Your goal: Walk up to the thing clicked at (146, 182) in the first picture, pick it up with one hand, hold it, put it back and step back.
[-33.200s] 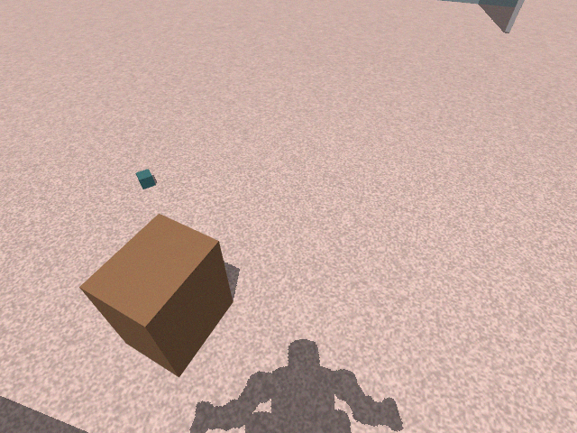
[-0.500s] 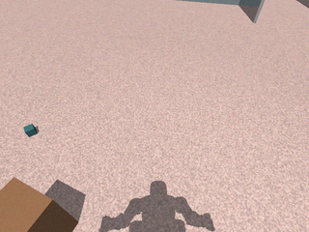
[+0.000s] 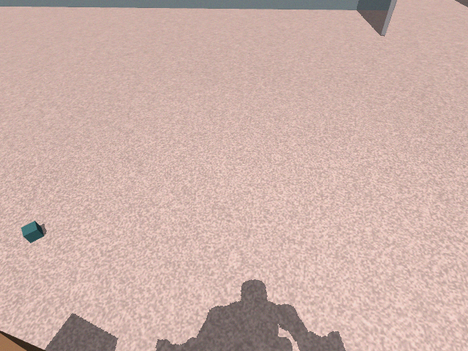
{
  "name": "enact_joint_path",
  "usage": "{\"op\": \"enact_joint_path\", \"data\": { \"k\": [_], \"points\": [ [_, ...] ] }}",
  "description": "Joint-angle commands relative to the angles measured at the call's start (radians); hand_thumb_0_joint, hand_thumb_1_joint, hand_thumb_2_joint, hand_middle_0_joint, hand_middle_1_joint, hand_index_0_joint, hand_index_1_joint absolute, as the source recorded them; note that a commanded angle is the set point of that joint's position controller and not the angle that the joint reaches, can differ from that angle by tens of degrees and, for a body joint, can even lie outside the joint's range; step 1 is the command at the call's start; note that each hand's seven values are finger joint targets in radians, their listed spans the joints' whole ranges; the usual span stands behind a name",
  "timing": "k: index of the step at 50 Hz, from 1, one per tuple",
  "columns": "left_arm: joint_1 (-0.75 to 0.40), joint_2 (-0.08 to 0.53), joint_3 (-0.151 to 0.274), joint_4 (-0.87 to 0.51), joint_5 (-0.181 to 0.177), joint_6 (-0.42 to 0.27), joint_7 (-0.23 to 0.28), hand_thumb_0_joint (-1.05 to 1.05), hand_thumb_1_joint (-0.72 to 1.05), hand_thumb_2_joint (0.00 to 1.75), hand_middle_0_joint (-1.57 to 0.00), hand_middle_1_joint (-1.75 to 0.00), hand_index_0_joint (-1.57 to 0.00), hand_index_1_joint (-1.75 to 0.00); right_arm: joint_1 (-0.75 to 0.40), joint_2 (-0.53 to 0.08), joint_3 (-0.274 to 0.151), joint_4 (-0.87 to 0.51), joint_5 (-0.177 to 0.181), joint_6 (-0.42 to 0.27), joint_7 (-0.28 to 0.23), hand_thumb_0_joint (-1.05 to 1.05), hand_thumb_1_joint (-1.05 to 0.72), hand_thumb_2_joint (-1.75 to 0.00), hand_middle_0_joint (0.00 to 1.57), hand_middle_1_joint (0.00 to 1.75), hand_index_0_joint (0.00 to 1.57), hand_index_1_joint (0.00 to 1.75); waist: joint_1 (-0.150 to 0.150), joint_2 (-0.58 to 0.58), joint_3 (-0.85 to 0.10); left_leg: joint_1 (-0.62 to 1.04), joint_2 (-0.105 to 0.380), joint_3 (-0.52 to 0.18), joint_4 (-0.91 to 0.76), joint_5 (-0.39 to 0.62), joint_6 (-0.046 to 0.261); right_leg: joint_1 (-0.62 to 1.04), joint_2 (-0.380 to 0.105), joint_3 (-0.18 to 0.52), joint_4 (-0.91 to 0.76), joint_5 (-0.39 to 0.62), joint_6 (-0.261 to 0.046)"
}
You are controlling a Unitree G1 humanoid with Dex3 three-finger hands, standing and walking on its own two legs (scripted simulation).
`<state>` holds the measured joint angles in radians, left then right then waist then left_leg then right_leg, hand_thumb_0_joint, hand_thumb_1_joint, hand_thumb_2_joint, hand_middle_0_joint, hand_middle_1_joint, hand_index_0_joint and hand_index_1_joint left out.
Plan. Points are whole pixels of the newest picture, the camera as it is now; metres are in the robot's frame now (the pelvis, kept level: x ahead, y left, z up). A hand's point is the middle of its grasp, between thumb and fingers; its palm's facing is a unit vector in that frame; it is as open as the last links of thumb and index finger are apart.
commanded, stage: walk up
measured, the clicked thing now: (32, 231) +0.84 +1.12 -0.74
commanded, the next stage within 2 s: none
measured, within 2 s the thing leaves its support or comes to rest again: neither
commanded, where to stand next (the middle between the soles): +0.91 +0.06 m, yaw +0 degrees
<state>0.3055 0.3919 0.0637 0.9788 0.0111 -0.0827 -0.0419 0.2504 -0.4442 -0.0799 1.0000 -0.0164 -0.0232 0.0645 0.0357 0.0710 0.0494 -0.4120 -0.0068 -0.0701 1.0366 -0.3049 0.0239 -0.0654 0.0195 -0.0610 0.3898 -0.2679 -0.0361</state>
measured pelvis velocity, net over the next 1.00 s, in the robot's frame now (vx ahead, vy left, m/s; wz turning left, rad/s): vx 0.47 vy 0.00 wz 0.01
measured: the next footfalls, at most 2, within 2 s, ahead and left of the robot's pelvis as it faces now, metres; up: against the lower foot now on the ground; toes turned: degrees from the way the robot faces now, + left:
left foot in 0.24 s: +0.29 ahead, +0.14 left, +0.00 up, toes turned +5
right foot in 0.68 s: +0.51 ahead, -0.12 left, +0.00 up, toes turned -4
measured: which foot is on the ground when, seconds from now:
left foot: up 0.00-0.22, down 0.24-0.72, up 0.74-1.00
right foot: down 0.00-0.28, up 0.30-0.66, down 0.68-1.00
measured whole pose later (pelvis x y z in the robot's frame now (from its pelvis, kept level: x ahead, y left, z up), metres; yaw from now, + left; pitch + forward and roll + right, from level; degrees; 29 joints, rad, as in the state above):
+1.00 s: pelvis +0.47 +0.00 +0.00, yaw +1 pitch -2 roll +0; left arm 0.35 0.39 0.04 0.86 0.01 -0.09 -0.04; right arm 0.27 -0.43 -0.07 0.85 -0.02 -0.03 0.08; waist 0.03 0.07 0.08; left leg -0.49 0.08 -0.03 0.84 -0.27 -0.01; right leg -0.16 -0.03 -0.07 0.46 -0.26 -0.01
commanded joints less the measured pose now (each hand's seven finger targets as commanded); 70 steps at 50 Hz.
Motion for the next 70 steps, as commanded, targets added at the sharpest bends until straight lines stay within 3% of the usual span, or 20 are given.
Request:
{"op": "enact_joint_path", "data": {
  "k": [1,8,12,13,14,15,20,26,34,35,36,37,43,52,56,57,58,59,64,70],
  "points": [
    [-0.068,0.256,0.06,-0.104,-0.011,-0.032,0.019,0.0,0.9,0.9,-0.2,-0.3,-0.2,-0.3,-0.03,-0.149,-0.034,-0.11,0.004,-0.019,0.009,0.0,-0.9,-0.9,0.2,0.3,0.2,0.3,-0.031,-0.166,0.105,-0.133,0.046,-0.038,-0.148,0.104,-0.031,-0.033,-0.228,0.136,-0.236,0.154,-0.126],
    [0.005,0.282,0.064,-0.12,-0.003,-0.023,0.017,0.0,0.9,0.9,-0.2,-0.3,-0.2,-0.3,-0.204,-0.127,-0.037,-0.201,-0.009,-0.029,0.026,0.0,-0.9,-0.9,0.2,0.3,0.2,0.3,0.035,-0.161,0.068,-0.004,0.071,0.106,-0.466,0.241,0.0,0.021,-0.236,0.066,-0.165,0.334,-0.103],
    [0.014,0.272,0.049,-0.14,-0.018,-0.01,0.03,0.0,0.9,0.9,-0.2,-0.3,-0.2,-0.3,0.05,-0.163,-0.068,-0.15,-0.034,-0.041,0.003,0.0,-0.9,-0.9,0.2,0.3,0.2,0.3,-0.095,-0.045,-0.082,0.332,0.006,0.149,-0.541,0.184,0.076,-0.023,-0.188,0.011,0.279,0.57,-0.086],
    [0.055,0.22,0.033,-0.155,-0.026,-0.004,0.033,0.0,0.9,0.9,-0.2,-0.3,-0.2,-0.3,0.199,-0.227,-0.094,-0.129,-0.051,-0.046,-0.006,0.0,-0.9,-0.9,0.2,0.3,0.2,0.3,-0.159,0.076,-0.183,0.567,0.099,0.0,-0.564,0.078,0.142,-0.207,-0.128,-0.004,0.558,0.421,-0.045],
    [0.119,0.166,0.028,-0.164,-0.05,0.0,0.031,0.0,0.9,0.9,-0.2,-0.3,-0.2,-0.3,0.256,-0.317,-0.124,-0.148,-0.046,-0.051,-0.016,0.0,-0.9,-0.9,0.2,0.3,0.2,0.3,-0.167,0.273,-0.282,0.779,0.373,-0.51,-0.639,0.048,0.265,-0.492,0.094,0.015,0.844,-0.078,0.014],
    [0.087,0.246,0.041,-0.151,-0.037,0.003,0.044,0.0,0.9,0.9,-0.2,-0.3,-0.2,-0.3,0.227,-0.298,-0.123,-0.157,-0.002,-0.052,-0.021,0.0,-0.9,-0.9,0.2,0.3,0.2,0.3,-0.158,0.163,-0.298,0.78,0.424,-0.65,-0.714,0.047,0.326,-0.547,0.062,0.147,0.908,-0.283,-0.023],
    [0.064,0.217,0.024,-0.138,-0.04,0.008,0.015,0.0,0.9,0.9,-0.2,-0.3,-0.2,-0.3,0.018,-0.178,-0.058,-0.214,0.018,-0.062,-0.039,0.0,-0.9,-0.9,0.2,0.3,0.2,0.3,-0.045,0.034,-0.019,0.276,0.269,-0.099,-0.771,0.307,0.173,-0.401,-0.063,0.172,0.763,-0.076,-0.005],
    [-0.019,0.189,0.026,-0.183,-0.009,0.009,-0.018,0.0,0.9,0.9,-0.2,-0.3,-0.2,-0.3,0.019,-0.191,-0.055,-0.244,0.007,-0.084,-0.029,0.0,-0.9,-0.9,0.2,0.3,0.2,0.3,-0.05,0.049,0.059,0.26,0.255,0.038,-0.781,0.362,0.221,-0.441,-0.124,0.074,0.402,0.01,0.042],
    [0.138,0.252,0.084,-0.114,0.003,-0.014,-0.008,0.0,0.9,0.9,-0.2,-0.3,-0.2,-0.3,0.015,-0.16,-0.036,-0.27,0.013,-0.061,-0.018,0.0,-0.9,-0.9,0.2,0.3,0.2,0.3,0.062,-0.113,-0.106,0.068,0.131,0.123,-0.321,0.231,0.107,0.108,-0.039,-0.018,0.138,0.102,-0.023],
    [0.22,0.314,0.109,-0.108,0.01,-0.024,0.006,0.0,0.9,0.9,-0.2,-0.3,-0.2,-0.3,0.085,-0.107,-0.017,-0.273,0.016,-0.061,-0.018,0.0,-0.9,-0.9,0.2,0.3,0.2,0.3,0.095,-0.299,-0.163,-0.037,0.057,0.161,-0.047,0.107,0.067,0.21,-0.167,0.19,0.049,-0.076,-0.058],
    [0.208,0.384,0.113,-0.141,0.004,-0.034,0.015,0.0,0.9,0.9,-0.2,-0.3,-0.2,-0.3,0.142,-0.082,-0.005,-0.277,0.02,-0.054,-0.017,0.0,-0.9,-0.9,0.2,0.3,0.2,0.3,0.059,-0.387,-0.15,-0.201,-0.038,0.116,0.126,-0.229,0.026,0.229,-0.43,0.646,-0.102,-0.173,-0.144],
    [0.136,0.402,0.106,-0.152,-0.009,-0.029,0.015,0.0,0.9,0.9,-0.2,-0.3,-0.2,-0.3,0.109,-0.189,-0.031,-0.251,0.012,-0.042,-0.029,0.0,-0.9,-0.9,0.2,0.3,0.2,0.3,0.054,-0.322,-0.109,-0.228,0.008,0.048,0.209,-0.253,0.02,0.145,-0.494,0.805,-0.152,-0.259,-0.245],
    [0.008,0.275,0.065,-0.18,-0.012,-0.034,0.022,0.0,0.9,0.9,-0.2,-0.3,-0.2,-0.3,0.115,-0.154,-0.029,-0.188,0.02,-0.025,-0.009,0.0,-0.9,-0.9,0.2,0.3,0.2,0.3,-0.031,-0.223,0.02,-0.077,0.076,0.003,0.033,-0.006,0.002,-0.164,-0.259,0.228,-0.142,0.068,-0.166],
    [0.046,0.307,0.071,-0.203,-0.003,-0.033,0.015,0.0,0.9,0.9,-0.2,-0.3,-0.2,-0.3,-0.06,-0.132,-0.044,-0.236,-0.005,-0.042,0.02,0.0,-0.9,-0.9,0.2,0.3,0.2,0.3,0.017,-0.215,0.016,0.009,0.096,0.097,-0.41,0.114,-0.021,-0.148,-0.285,0.14,-0.085,0.026,-0.165],
    [0.022,0.259,0.047,-0.215,-0.007,-0.019,0.019,0.0,0.9,0.9,-0.2,-0.3,-0.2,-0.3,0.157,-0.181,-0.069,-0.159,-0.011,-0.062,0.002,0.0,-0.9,-0.9,0.2,0.3,0.2,0.3,-0.112,-0.038,-0.103,0.38,0.029,0.127,-0.521,0.091,0.03,-0.256,-0.212,0.057,0.281,0.203,-0.099],
    [0.074,0.191,0.022,-0.22,-0.014,-0.016,0.02,0.0,0.9,0.9,-0.2,-0.3,-0.2,-0.3,0.253,-0.253,-0.092,-0.142,-0.024,-0.068,-0.01,0.0,-0.9,-0.9,0.2,0.3,0.2,0.3,-0.15,0.178,-0.153,0.497,0.163,-0.085,-0.626,-0.097,0.079,-0.384,-0.118,-0.011,0.585,0.129,-0.055],
    [0.104,0.141,0.01,-0.222,-0.022,-0.009,0.018,0.0,0.9,0.9,-0.2,-0.3,-0.2,-0.3,0.227,-0.311,-0.099,-0.178,-0.018,-0.073,-0.02,0.0,-0.9,-0.9,0.2,0.3,0.2,0.3,-0.114,0.265,-0.11,0.55,0.373,-0.514,-0.76,-0.195,0.15,-0.619,0.027,0.025,0.725,-0.229,-0.011],
    [0.09,0.257,0.036,-0.194,-0.012,0.003,0.036,0.0,0.9,0.9,-0.2,-0.3,-0.2,-0.3,0.183,-0.318,-0.101,-0.192,0.013,-0.068,-0.018,0.0,-0.9,-0.9,0.2,0.3,0.2,0.3,-0.113,0.144,-0.095,0.488,0.434,-0.575,-0.772,-0.225,0.237,-0.611,-0.039,0.1,0.804,-0.277,-0.028],
    [0.096,0.232,0.033,-0.141,-0.025,0.011,0.017,0.0,0.9,0.9,-0.2,-0.3,-0.2,-0.3,0.083,-0.2,-0.046,-0.215,0.022,-0.082,-0.033,0.0,-0.9,-0.9,0.2,0.3,0.2,0.3,-0.037,0.071,0.033,0.224,0.253,-0.108,-0.752,0.305,0.113,-0.453,-0.1,0.145,0.672,-0.059,-0.004],
    [-0.002,0.201,0.03,-0.181,-0.008,0.017,-0.004,0.0,0.9,0.9,-0.2,-0.3,-0.2,-0.3,0.102,-0.216,-0.052,-0.245,0.012,-0.081,-0.036,0.0,-0.9,-0.9,0.2,0.3,0.2,0.3,-0.061,0.083,0.036,0.28,0.267,-0.032,-0.766,0.301,0.213,-0.471,-0.125,0.065,0.437,-0.003,0.034]
  ]
}}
